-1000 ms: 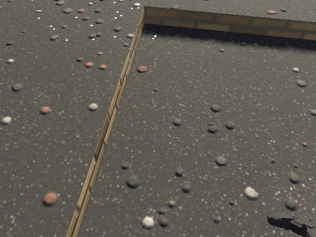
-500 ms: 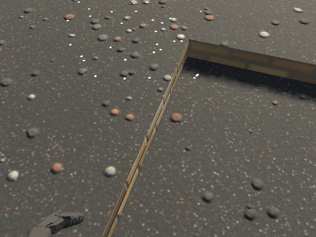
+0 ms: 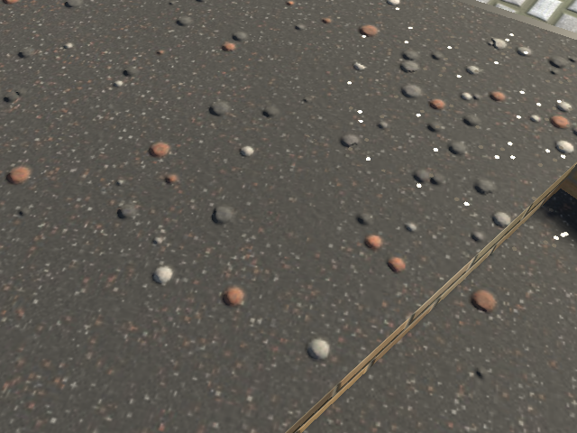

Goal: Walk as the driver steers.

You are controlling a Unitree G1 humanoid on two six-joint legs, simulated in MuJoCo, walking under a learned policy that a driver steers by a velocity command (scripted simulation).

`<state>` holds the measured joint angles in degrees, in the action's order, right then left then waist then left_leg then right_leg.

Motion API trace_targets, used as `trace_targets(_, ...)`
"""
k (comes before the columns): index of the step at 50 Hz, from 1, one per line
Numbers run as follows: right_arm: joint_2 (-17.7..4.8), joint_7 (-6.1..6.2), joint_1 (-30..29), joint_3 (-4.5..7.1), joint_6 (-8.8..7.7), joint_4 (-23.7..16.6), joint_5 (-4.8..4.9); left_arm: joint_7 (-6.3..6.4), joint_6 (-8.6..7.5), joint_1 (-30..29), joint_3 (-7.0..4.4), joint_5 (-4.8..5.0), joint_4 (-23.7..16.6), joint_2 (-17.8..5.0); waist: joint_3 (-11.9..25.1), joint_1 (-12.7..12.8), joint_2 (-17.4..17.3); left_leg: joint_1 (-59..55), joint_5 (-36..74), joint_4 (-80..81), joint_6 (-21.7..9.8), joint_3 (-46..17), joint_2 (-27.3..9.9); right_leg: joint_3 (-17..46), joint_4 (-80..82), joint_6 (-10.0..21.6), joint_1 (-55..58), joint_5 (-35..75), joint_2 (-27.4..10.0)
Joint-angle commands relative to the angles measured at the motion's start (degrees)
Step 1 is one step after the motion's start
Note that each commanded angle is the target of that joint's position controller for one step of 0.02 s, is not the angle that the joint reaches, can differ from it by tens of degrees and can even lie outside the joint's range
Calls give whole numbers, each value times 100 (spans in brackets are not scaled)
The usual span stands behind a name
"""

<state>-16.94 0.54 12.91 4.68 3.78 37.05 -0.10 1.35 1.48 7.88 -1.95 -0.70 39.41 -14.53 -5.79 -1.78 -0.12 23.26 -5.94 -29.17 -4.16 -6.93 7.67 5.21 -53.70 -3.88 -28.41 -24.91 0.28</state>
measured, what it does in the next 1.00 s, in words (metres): steps on the spot, turning left: right foot, then left foot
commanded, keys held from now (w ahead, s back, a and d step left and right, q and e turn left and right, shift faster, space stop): q+shift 0.22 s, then shift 0.68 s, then w+shift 0.10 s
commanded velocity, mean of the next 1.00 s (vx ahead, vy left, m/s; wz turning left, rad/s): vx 0.03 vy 0.00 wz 0.44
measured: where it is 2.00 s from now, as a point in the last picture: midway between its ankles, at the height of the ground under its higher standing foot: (187, 388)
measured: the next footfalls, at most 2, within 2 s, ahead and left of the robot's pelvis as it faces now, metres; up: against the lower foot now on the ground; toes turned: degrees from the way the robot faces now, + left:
right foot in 0.14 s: +0.11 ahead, -0.15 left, +0.00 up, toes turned +17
left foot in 0.56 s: -0.03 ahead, +0.07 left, +0.00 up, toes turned +23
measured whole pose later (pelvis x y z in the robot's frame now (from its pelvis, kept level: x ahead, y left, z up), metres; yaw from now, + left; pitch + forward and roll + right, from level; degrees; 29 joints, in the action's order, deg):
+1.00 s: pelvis -0.01 -0.05 +0.01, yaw +25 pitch +0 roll +0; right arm -13.0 -0.9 10.4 1.1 1.2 43.8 -2.3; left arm -0.6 1.3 12.6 -1.7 -1.9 45.1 -13.9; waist 0.8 0.8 -0.5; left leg 13.0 -19.9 -31.0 -1.4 -2.6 1.8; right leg 0.5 -30.7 -1.0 -12.6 -19.8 -1.7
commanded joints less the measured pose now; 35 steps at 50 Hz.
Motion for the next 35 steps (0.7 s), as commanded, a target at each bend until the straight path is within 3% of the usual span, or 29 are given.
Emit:
trace_targets(1, -1109, 241, -564, 371, -180, -651, 113, 102, -266, -148, -248, 144, -363, -608, 1392, 139, -487, -1001, -672, 1054, -853, -2469, -1515, 389, 846, -68, 213, 400, 297)
trace_targets(4, -989, 240, -596, 391, -110, -699, 116, 35, -297, 44, -318, 183, -237, -598, 1203, 179, -794, -554, -1104, 1088, -585, -2567, -1228, 244, 1706, -3, 930, 605, 513)
trace_targets(6, -912, 227, -692, 385, -62, -739, 183, -17, -294, 437, -401, 216, -74, -645, 1108, 404, -850, -100, -1443, 905, -307, -2553, -948, 108, 2788, 106, 1781, 1203, 445)
trace_targets(7, -703, 210, -485, 336, -56, -699, 228, 10, -267, 572, -482, 186, -11, -828, 1124, 398, -435, 427, -2360, 279, -19, -2173, -553, 403, 3365, 323, 2436, 1351, -115)
trace_targets(8, -382, 197, -305, 272, -61, -776, 251, 38, -201, 533, -558, -30, -94, -1331, 1172, 192, 1123, 1414, -2956, -1489, 320, -795, 299, 2079, 3928, 1076, 2737, 787, -1606)
trace_targets(9, -867, 141, -136, 407, -167, -797, 185, 18, -236, -43, -528, -311, -325, -1208, 924, 4, 1602, 1604, -2754, -2947, 605, -557, -9, 2954, 4308, 1671, 1790, 776, -2314)
trace_targets(10, -1257, 105, 3, 522, -170, -642, 168, 69, -249, -664, -424, -278, -549, -846, 701, -193, 1191, 1444, -2309, -3749, 725, -343, -344, 2254, 4226, 1623, 1455, 784, -2083)
trace_targets(11, -1219, 109, 176, 526, -123, -478, 136, 132, -234, -1053, -360, -168, -663, -626, 574, -277, 831, 1319, -1883, -4197, 788, -207, -378, 1452, 4048, 1339, 1225, 940, -1586)
trace_targets(12, -1037, 130, 325, 476, -78, -366, 78, 185, -211, -1131, -325, -69, -718, -581, 631, -263, 542, 1287, -1599, -4679, 844, -117, -379, 1048, 3887, 1222, 1268, 1169, -1306)
trace_targets(14, -750, 124, 138, 346, -86, -467, 97, 237, -185, -846, -272, -28, -666, -635, 549, -67, 345, 1392, -1336, -4898, 950, 142, -447, 536, 3830, 1386, 1325, 1773, -1144)
trace_targets(16, -596, 151, -304, 238, -129, -657, 134, 220, -152, -423, -271, -60, -575, -690, 638, 218, 455, 1621, -1296, -4229, 1076, 268, -579, 426, 3760, 1620, 1921, 2092, -1159)
trace_targets(18, -543, 158, -517, 169, -158, -745, 105, 177, -133, -161, -321, -58, -512, -828, 840, 377, 634, 1537, -1541, -3526, 1159, 234, -714, 489, 3689, 1771, 2419, 2287, -1323)
trace_targets(22, -386, 78, -568, 13, -211, -739, 43, 54, -104, -239, -418, 27, -488, -1090, 1045, 399, 955, 345, -2107, -1935, 995, 616, -838, 259, 3605, 1824, 2197, 2578, -1445)
trace_targets(25, -484, 27, -298, 30, -211, -565, 67, 19, -78, -78, -414, 124, -358, -1107, 1152, 319, 1059, -351, -1628, -611, 743, 806, -718, 286, 3305, 1777, 2251, 3247, -1549)
trace_targets(27, -506, -5, 15, 19, -217, -376, 46, 25, -89, 230, -368, 263, -162, -992, 1170, 154, 913, -1352, -370, 1020, 355, 793, -656, 21, 2967, 1357, 1859, 3286, -1346)
trace_targets(28, -711, 21, 72, 38, -200, -396, 8, -10, -158, 395, -289, 173, -132, -748, 1394, 239, 343, -2221, 389, 1057, 108, 48, -1230, -279, 2479, 871, 1208, 2438, -1068)
trace_targets(29, -1175, 76, -203, 113, -152, -470, -90, -98, -276, 376, -134, -107, -325, -318, 1390, 513, -1207, -2471, 1745, 702, -530, -1155, -2371, -976, 1901, 307, 192, 507, -431)
trace_targets(30, -699, 41, -264, 10, -233, -524, -227, -40, -283, -265, -192, -110, -404, -578, 1370, 18, -1090, -1800, 1462, 875, -1112, -1296, -2665, -640, 1434, 122, 258, -446, -391)
trace_targets(31, -493, 15, -450, -74, -341, -494, -281, -35, -249, -386, -244, -22, -408, -729, 1200, 65, -892, -1644, 1296, 971, -1100, -1126, -2484, -465, 1046, 92, 281, -455, -430)
trace_targets(32, -462, 10, -597, -84, -424, -424, -248, -23, -199, -301, -259, 19, -316, -696, 1133, 137, -897, -1601, 1282, 952, -956, -901, -2267, -412, 902, 63, 251, -372, -421)
trace_targets(35, -455, 7, -816, -112, -517, -298, -122, -2, -82, 88, -278, -5, -105, -678, 1009, 290, -794, -1331, 2162, 754, -819, -533, -2006, -360, 681, -90, 544, -69, -396)
Over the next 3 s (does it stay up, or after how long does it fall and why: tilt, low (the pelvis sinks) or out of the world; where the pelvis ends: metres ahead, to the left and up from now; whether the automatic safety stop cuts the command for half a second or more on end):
stays up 1.30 0.22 0.11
